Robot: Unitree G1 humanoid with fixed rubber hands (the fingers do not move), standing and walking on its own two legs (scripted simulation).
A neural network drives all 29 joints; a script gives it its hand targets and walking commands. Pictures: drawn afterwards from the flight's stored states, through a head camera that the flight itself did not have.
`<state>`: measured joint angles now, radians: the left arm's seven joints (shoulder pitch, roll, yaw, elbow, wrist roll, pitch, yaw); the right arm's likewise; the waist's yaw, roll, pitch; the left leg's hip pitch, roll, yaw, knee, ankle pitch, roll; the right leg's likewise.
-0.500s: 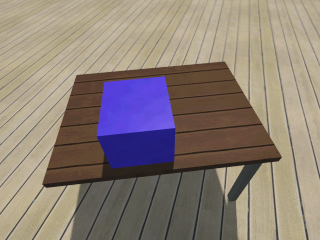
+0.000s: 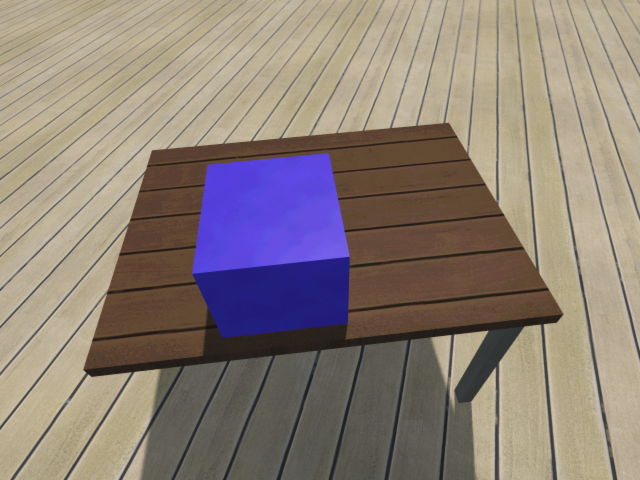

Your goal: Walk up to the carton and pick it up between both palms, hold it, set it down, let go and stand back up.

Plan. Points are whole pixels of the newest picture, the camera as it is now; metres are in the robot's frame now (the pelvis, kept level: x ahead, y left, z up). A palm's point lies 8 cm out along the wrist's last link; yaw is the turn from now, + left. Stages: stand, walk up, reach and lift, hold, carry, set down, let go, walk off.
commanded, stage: stand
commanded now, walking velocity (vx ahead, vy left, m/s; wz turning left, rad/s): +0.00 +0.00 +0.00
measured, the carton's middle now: (277, 243) +0.57 +0.11 -0.11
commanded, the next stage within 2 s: walk up in 0.30 s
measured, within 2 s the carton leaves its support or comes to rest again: neither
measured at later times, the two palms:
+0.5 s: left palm out of the picture -0.03 +0.19 -0.15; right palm out of the picture -0.04 -0.19 -0.15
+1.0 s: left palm out of the picture +0.03 +0.33 -0.16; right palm out of the picture +0.11 -0.15 -0.15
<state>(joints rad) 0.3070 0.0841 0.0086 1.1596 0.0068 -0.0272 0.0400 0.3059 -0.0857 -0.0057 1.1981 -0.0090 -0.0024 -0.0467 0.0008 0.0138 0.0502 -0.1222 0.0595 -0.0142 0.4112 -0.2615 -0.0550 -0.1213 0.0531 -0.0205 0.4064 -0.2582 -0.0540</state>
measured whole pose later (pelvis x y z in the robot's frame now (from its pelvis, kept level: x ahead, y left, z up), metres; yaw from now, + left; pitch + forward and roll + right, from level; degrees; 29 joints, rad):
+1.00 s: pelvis +0.06 +0.09 -0.02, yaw +0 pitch -3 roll +1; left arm 0.37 0.21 0.03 0.99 0.02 0.01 0.04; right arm 0.22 -0.17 0.00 0.96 -0.02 0.01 -0.03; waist 0.01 -0.05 0.11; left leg -0.29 0.04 0.14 0.60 -0.24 0.03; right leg -0.27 -0.05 -0.02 0.81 -0.52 0.02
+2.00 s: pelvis +0.07 +0.08 -0.01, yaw +1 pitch -2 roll +0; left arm 0.28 0.22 0.01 1.02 0.01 0.01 0.03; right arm 0.30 -0.19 0.01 0.98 -0.02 -0.01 -0.04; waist 0.00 -0.02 0.08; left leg -0.25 0.06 0.12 0.49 -0.20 0.01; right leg -0.19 -0.02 -0.05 0.52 -0.30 -0.01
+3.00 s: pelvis +0.02 +0.03 +0.00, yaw +5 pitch -2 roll -1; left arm 0.27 0.23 0.00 0.91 -0.01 0.00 0.00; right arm 0.35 -0.22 0.01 0.91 0.00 -0.02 -0.01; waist -0.01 0.00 0.04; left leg -0.24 0.02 -0.04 0.48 -0.20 -0.02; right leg -0.16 0.01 -0.06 0.45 -0.26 -0.02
